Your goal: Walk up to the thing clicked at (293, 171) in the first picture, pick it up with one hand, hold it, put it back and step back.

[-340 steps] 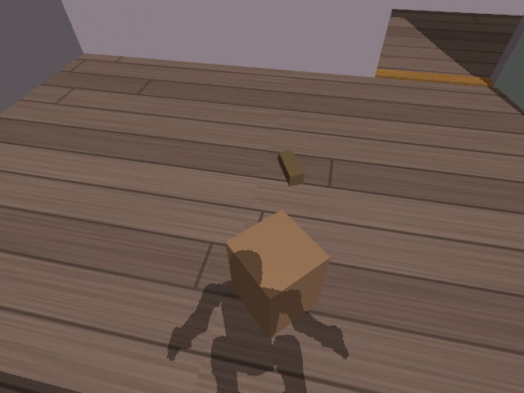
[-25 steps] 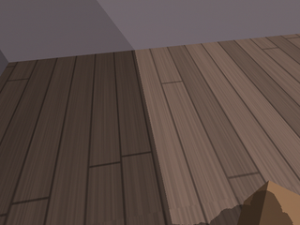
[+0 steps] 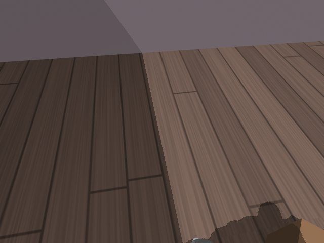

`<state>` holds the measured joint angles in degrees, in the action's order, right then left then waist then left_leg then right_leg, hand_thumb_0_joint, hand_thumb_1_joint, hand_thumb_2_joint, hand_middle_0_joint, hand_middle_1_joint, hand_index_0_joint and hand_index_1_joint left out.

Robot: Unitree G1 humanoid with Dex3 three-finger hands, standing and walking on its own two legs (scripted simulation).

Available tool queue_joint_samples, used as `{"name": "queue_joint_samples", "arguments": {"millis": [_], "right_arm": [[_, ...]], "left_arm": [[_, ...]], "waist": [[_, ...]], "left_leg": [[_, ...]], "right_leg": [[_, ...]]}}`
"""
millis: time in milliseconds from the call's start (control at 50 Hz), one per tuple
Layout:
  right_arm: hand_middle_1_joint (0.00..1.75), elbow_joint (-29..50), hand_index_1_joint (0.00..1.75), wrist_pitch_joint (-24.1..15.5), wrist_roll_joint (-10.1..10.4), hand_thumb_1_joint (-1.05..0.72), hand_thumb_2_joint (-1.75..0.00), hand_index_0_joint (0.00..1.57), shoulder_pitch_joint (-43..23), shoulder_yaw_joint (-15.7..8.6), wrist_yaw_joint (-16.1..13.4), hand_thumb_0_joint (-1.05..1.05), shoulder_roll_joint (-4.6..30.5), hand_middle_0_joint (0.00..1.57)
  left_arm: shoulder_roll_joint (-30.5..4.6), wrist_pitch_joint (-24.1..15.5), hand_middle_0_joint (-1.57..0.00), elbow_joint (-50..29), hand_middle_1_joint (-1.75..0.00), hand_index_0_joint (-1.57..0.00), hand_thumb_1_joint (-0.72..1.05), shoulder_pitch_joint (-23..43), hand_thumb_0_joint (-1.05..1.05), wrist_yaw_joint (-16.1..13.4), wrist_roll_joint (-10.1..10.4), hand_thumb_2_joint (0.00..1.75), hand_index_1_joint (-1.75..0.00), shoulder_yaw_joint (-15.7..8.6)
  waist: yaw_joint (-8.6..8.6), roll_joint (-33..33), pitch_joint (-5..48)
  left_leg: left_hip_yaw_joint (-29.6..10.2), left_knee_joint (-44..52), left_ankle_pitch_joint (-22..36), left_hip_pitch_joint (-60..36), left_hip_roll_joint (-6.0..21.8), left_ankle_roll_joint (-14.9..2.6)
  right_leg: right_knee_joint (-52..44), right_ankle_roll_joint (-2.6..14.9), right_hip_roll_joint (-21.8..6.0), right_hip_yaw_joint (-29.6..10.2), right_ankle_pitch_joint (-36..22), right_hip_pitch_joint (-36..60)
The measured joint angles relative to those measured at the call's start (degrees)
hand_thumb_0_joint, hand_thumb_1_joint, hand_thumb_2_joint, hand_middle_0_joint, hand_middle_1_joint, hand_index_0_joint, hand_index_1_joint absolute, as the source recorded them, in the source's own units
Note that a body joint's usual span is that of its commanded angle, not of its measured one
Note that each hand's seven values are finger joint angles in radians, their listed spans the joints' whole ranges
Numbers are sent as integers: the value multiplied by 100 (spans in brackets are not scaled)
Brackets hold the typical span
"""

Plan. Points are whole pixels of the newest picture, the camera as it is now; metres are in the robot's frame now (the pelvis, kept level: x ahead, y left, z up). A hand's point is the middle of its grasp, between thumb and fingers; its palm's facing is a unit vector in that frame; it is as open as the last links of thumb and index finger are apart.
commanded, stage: walk up
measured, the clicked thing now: out of the picture +0.31 -1.36 -0.74
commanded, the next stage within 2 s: stand in 1.92 s
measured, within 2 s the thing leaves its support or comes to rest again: neither
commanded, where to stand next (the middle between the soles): +0.27 -0.01 m, yaw -26 degrees
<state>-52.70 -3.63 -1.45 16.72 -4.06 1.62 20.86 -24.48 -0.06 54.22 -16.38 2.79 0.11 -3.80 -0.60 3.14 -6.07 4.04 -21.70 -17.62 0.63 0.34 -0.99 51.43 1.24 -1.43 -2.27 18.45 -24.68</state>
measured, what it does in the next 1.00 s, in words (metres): walks ahead, turning right: right foot, then left foot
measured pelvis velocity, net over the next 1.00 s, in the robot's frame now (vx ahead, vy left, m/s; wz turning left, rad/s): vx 0.22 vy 0.02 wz -0.42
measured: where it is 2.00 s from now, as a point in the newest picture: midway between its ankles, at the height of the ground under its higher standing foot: outside the picture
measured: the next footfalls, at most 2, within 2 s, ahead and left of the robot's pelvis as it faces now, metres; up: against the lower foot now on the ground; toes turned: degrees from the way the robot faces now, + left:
right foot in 0.16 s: +0.22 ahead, -0.14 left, +0.00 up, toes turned -10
left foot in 0.62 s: +0.34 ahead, +0.10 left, +0.00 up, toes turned -15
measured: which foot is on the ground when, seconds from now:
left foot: down 0.00-0.20, up 0.22-0.60, down 0.62-1.00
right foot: up 0.00-0.14, down 0.16-0.64, up 0.66-1.00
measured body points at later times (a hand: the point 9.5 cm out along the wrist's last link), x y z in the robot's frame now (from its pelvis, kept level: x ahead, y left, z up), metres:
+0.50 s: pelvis +0.17 -0.02 -0.01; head +0.18 -0.05 +0.44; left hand +0.28 +0.28 -0.10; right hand +0.17 -0.35 -0.13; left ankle +0.29 +0.13 -0.70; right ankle +0.19 -0.13 -0.74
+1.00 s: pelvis +0.22 +0.02 -0.02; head +0.26 +0.02 +0.43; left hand +0.42 +0.28 -0.14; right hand +0.17 -0.31 -0.11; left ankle +0.30 +0.11 -0.74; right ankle +0.15 -0.11 -0.72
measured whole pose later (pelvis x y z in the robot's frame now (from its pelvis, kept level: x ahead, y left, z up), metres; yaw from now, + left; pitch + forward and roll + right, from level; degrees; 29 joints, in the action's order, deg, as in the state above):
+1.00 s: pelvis +0.22 +0.02 -0.02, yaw -24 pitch -2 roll -1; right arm -45.4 -1.3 -1.4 12.9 -2.2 0.3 22.2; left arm -24.4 1.4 49.4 -12.9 0.2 -0.3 -2.5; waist 1.2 1.8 -7.9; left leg 7.6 -37.2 -16.0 18.8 5.2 -1.3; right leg 48.1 0.1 0.2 -2.7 27.3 -19.6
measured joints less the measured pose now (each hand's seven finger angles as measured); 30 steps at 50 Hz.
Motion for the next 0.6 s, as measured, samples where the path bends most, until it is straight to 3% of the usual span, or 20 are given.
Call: {"name": "queue_joint_samples", "arguments": {"millis": [100,160,180,200,220,260,300,380,460,540,600], "right_arm": [[30,404,30,44,38,-90,-89,20,-161,-5,8,1,67,21],[30,551,30,103,54,-90,-89,20,-88,-3,-2,1,143,21],[30,550,30,136,54,-90,-89,20,-81,-14,-13,1,191,21],[30,525,30,181,62,-90,-89,20,-89,-22,-29,1,203,21],[30,506,30,243,81,-90,-89,20,-102,-5,-36,1,169,21],[29,496,30,342,74,-90,-89,20,-149,89,-16,1,99,21],[29,507,30,355,100,-91,-89,20,-206,154,24,1,102,21],[29,679,30,325,79,-90,-89,20,-232,160,104,1,203,21],[29,714,30,296,5,-90,-89,20,-142,57,100,0,347,21],[29,521,30,362,5,-91,-89,20,-69,-21,-2,0,396,21],[29,407,30,360,37,-91,-89,20,-40,-30,-87,1,373,21]], "left_arm": [[153,43,-20,-175,-30,-20,91,110,1,152,-64,90,-30,75],[236,-12,-20,-270,-30,-20,91,168,1,174,-82,90,-30,79],[302,-61,-20,-297,-30,-20,91,220,1,157,-80,90,-30,56],[349,-120,-20,-356,-30,-20,91,271,1,130,-79,90,-30,35],[357,-183,-20,-454,-30,-20,91,289,1,95,-64,90,-30,18],[354,-261,-20,-632,-30,-20,91,264,1,36,-3,90,-30,-3],[387,-277,-21,-702,-30,-20,91,200,1,-23,45,90,-30,10],[416,-317,-21,-686,-30,-20,90,-86,1,-95,30,90,-30,51],[388,-280,-21,-676,-30,-20,90,-310,1,-113,-65,90,-30,87],[270,-150,-21,-807,-30,-20,90,-305,1,-150,-119,90,-30,86],[138,-36,-21,-898,-30,-20,90,-208,1,-199,-86,90,-30,79]], "waist": [[123,-109,-243],[201,-298,-188],[208,-484,-209],[205,-644,-246],[155,-665,-252],[-13,-537,-240],[-94,-512,-227],[-98,-613,-135],[-53,-705,-59],[-72,-609,-51],[-59,-440,-27]], "left_leg": [[405,-246,-527,-403,-8,81],[516,-837,-1130,-460,102,171],[501,-1239,-1360,-407,271,142],[395,-1865,-1414,-228,440,49],[171,-2624,-1354,71,404,-6],[-138,-3920,-1471,726,91,-38],[-273,-4559,-1268,1340,14,-82],[-466,-4138,-423,2211,324,-89],[-594,-3100,-122,2575,538,76],[-532,-2298,57,2549,449,166],[-453,-1832,378,2237,244,77]], "right_leg": [[-1358,18,-273,387,-716,-145],[-1542,104,-196,531,-1023,42],[-1380,106,-77,601,-1036,70],[-1197,121,35,685,-856,107],[-1042,141,75,679,-677,113],[-991,206,78,496,-507,189],[-1301,230,113,369,-565,430],[-2021,167,278,160,-784,882],[-2252,109,403,-29,-748,1084],[-1903,-15,432,-186,-429,979],[-1364,-144,433,-303,-51,760]]}}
